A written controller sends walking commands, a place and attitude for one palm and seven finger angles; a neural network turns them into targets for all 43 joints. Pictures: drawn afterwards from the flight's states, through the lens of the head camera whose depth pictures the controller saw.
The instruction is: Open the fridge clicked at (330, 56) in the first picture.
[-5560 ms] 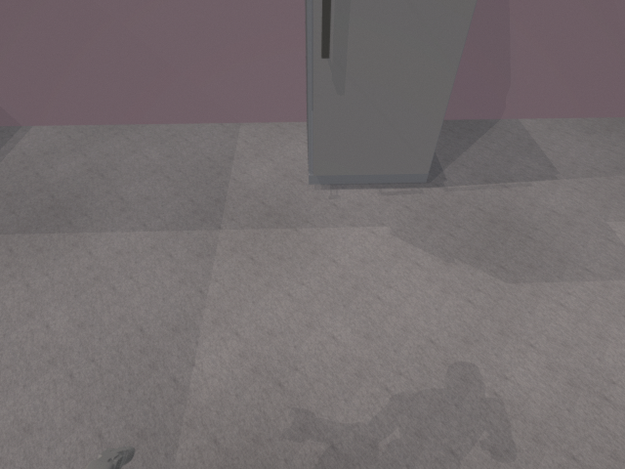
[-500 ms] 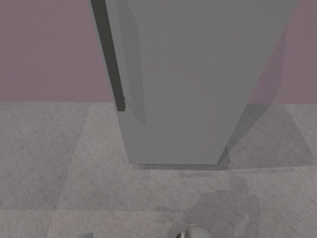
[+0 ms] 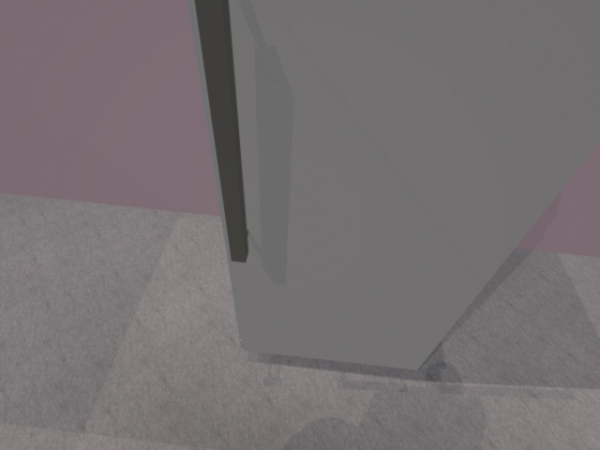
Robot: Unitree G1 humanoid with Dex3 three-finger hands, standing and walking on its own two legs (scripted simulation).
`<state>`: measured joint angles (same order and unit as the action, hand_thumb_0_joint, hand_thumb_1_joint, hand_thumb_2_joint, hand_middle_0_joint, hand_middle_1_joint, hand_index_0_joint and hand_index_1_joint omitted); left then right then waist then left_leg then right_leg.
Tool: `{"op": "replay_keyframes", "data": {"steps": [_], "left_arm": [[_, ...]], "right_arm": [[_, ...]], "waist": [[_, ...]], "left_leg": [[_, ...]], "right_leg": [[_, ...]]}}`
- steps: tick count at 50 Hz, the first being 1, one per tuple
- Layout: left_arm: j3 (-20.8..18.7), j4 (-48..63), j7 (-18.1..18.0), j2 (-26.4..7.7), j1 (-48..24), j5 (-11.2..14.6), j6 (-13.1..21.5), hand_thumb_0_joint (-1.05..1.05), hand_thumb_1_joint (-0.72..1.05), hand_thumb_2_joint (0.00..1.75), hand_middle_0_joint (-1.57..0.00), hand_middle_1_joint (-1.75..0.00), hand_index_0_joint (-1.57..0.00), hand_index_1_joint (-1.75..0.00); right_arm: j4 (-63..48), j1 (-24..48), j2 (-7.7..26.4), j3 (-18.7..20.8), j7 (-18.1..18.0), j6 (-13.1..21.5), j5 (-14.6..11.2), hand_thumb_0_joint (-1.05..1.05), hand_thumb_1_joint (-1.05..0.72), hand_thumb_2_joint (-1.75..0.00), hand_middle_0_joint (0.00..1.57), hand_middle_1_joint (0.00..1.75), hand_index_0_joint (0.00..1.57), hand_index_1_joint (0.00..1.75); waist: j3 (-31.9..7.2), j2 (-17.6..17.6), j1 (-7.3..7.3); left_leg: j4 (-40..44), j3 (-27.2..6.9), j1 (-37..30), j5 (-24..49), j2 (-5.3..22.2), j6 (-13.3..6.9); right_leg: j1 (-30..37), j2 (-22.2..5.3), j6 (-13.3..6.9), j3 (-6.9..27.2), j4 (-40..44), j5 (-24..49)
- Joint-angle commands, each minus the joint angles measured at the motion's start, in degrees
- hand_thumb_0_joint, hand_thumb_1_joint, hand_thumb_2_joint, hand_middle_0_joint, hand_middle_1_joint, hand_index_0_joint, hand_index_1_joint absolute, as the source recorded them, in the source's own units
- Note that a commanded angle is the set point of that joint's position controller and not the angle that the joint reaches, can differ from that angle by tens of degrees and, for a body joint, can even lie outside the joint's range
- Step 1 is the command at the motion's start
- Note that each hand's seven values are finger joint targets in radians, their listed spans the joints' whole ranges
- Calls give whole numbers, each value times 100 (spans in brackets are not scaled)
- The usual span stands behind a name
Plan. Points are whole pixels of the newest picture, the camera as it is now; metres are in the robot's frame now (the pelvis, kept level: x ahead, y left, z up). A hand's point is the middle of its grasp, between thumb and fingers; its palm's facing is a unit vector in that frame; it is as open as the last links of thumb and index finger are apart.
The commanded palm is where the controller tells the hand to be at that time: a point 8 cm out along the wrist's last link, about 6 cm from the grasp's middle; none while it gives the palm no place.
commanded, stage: come to a stop and stand still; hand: left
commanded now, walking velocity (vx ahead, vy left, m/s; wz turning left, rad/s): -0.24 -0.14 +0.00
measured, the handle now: (232, 144) +0.48 +0.15 +0.15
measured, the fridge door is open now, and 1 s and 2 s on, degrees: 0 0 0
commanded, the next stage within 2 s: look again from close up in 1.28 s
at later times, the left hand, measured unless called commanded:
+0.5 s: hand out of the picture -0.05 +0.13 -0.15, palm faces +0.03 -0.97 -0.23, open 7.4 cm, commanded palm none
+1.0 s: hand out of the picture -0.07 +0.16 -0.17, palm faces +0.03 -0.99 -0.15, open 7.4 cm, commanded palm none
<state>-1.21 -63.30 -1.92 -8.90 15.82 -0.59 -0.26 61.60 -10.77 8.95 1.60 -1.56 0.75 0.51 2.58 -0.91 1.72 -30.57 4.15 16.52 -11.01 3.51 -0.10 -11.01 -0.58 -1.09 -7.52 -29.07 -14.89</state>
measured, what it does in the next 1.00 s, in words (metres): steps on the spot: right foot, then left foot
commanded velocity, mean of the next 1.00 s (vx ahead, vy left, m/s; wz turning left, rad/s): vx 0.04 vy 0.03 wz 0.00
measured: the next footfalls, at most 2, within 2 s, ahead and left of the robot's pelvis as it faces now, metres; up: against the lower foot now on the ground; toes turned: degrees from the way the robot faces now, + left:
right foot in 0.32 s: -0.01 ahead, -0.14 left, +0.00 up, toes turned -4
left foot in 0.74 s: -0.05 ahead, +0.10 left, +0.00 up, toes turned +3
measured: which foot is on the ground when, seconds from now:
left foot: down 0.00-0.32, up 0.34-0.72, down 0.74-1.00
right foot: down 0.00-0.02, up 0.04-0.30, down 0.32-1.00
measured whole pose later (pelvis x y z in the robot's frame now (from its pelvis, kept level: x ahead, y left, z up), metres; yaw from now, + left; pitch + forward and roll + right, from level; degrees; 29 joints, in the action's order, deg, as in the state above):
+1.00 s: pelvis -0.07 +0.00 +0.01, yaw -1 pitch -2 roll +0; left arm -0.1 -66.2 -1.8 -8.6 15.3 -0.9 -0.8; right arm 64.6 -14.0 8.5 0.5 -2.1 0.2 0.4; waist 1.6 -1.8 1.4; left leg -23.2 5.1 5.9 -15.4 -0.1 -1.5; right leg -10.0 -3.9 2.1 -3.8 -23.7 -11.3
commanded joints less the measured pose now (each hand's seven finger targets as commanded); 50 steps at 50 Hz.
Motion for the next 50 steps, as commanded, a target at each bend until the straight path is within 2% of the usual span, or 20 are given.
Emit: {"op": "replay_keyframes", "data": {"steps": [1,4,7,12,14,15,16,17,19,21,23,28,31,33,35,37,38,39,42,50], "left_arm": [[-104,221,-28,-517,341,8,-75,0,90,90,-20,-30,-20,-30],[-178,331,4,-582,355,-35,-195,0,90,90,-20,-30,-20,-30],[-222,428,14,-476,403,-66,-229,0,90,90,-20,-30,-20,-30],[-184,493,39,-259,513,-59,-150,0,90,90,-20,-30,-20,-30],[-189,293,42,-305,927,-71,-101,0,90,90,-20,-30,-20,-30],[-198,260,21,-558,1003,-126,-61,0,90,90,-20,-30,-20,-30],[-197,341,8,-934,704,-137,-23,0,90,90,-20,-30,-20,-30],[-203,533,-8,-1075,283,-112,-29,0,90,90,-20,-30,-20,-30],[-227,640,-28,-1024,-180,-102,35,0,90,90,-20,-30,-20,-30],[-224,614,-3,-933,-229,-82,85,0,90,90,-20,-30,-20,-30],[-215,527,22,-901,49,-85,140,0,90,90,-20,-30,-20,-30],[-284,315,-4,-903,720,-95,194,0,90,90,-20,-30,-20,-30],[-299,212,-22,-929,740,-96,176,0,90,90,-20,-30,-20,-30],[-286,187,-33,-901,559,-78,161,0,90,90,-20,-30,-20,-30],[-233,160,-30,-792,270,-14,129,0,90,90,-20,-30,-20,-30],[-134,169,5,-474,269,12,108,0,90,90,-20,-30,-20,-30],[-107,150,2,-375,232,3,91,0,90,90,-20,-30,-20,-30],[-101,135,-6,-368,195,-25,72,0,90,90,-20,-30,-20,-30],[-52,-35,6,-413,165,-23,21,0,90,90,-20,-30,-20,-30],[37,-229,-5,-409,261,-26,5,0,90,90,-20,-30,-20,-30]], "right_arm": [[-211,-338,802,129,-121,-23,-13,0,-90,-90,20,30,20,30],[-309,-299,982,241,-193,-83,37,0,-90,-90,20,30,20,30],[-467,-82,1077,325,-189,-134,73,0,-90,-90,20,30,20,30],[-541,75,1055,388,-77,-160,95,0,-90,-90,20,30,20,30],[-528,142,927,370,-6,-210,59,0,-90,-90,20,30,20,30],[-556,132,604,319,27,-256,12,0,-90,-90,20,30,20,30],[-670,238,231,211,81,-294,-13,0,-90,-90,20,30,20,30],[-749,446,350,208,130,-315,32,0,-90,-90,20,30,20,30],[-561,271,458,251,156,-351,77,0,-90,-90,20,30,20,30],[-307,-201,450,255,176,-304,94,0,-90,-90,20,30,20,30],[-242,-350,382,209,199,-224,80,0,-90,-90,20,30,20,30],[-397,-191,485,169,145,-123,78,0,-90,-90,20,30,20,30],[-380,-245,429,118,87,-108,32,0,-90,-90,20,30,20,30],[-260,-513,342,80,52,-88,7,0,-90,-90,20,30,20,30],[-28,-899,316,50,20,-32,-13,0,-90,-90,20,30,20,30],[54,-997,608,95,-27,40,9,0,-90,-90,20,30,20,30],[28,-860,710,84,-44,26,18,0,-90,-90,20,30,20,30],[14,-723,693,68,-44,-20,18,0,-90,-90,20,30,20,30],[92,-636,571,12,-68,9,-13,0,-90,-90,20,30,20,30],[174,-726,524,-40,-85,58,-8,0,-90,-90,20,30,20,30]], "waist": [[-47,1393,-96],[-187,1244,-165],[-498,926,-153],[-833,931,-156],[-761,670,11],[-469,-184,29],[16,-1347,-50],[415,-1209,6],[738,-1203,-114],[759,-790,-242],[622,-463,-153],[86,-613,225],[-198,-751,241],[-405,-776,114],[-495,-661,-112],[-630,130,-109],[-465,357,-63],[-170,119,-31],[213,671,-42],[314,332,-71]], "left_leg": [[1259,-1099,-494,3000,1335,-576],[1283,-1257,-721,3445,1709,-1013],[1024,-1144,-902,3252,1723,-1156],[1131,-974,-610,1133,1379,-853],[998,-663,150,-627,884,-410],[412,-333,668,-1445,366,-81],[-243,-32,976,-1515,-76,216],[-734,-165,611,-1483,31,184],[-1444,-367,507,-1131,41,119],[-1741,-289,624,-739,14,105],[-1640,-195,762,-678,-26,148],[-1150,-238,1155,-1125,22,244],[-650,-227,749,-1354,-55,241],[52,-164,150,-1021,-135,226],[1022,-116,-943,-12,-169,168],[949,-637,-1520,947,497,-86],[968,-704,-1180,1116,737,-202],[959,-563,-815,573,682,-148],[1341,-612,-504,680,572,-154],[1564,-623,-499,418,443,-120]], "right_leg": [[-282,-322,227,302,-381,-433],[-842,-263,208,568,-1747,-1587],[-1113,-227,215,707,-2303,-1607],[-458,-175,226,455,-1012,-1099],[523,-140,223,287,375,-153],[507,-665,84,1030,1264,-755],[-217,-1605,-299,2317,2103,-2158],[-1246,-1955,-544,2540,2574,-2986],[-1769,-1745,-524,2490,2641,-2975],[-1349,-1519,-478,1940,2356,-2029],[-772,-1460,-459,1714,2080,-1276],[749,-1829,-790,1938,1629,348],[940,-1864,-895,1919,1308,1634],[851,-1676,-776,1682,1054,2066],[217,-1258,-413,1290,777,1638],[-330,-688,-34,823,490,932],[-245,-606,75,663,605,635],[-196,-564,109,696,807,364],[39,-545,164,594,667,647],[161,-629,190,637,828,815]]}}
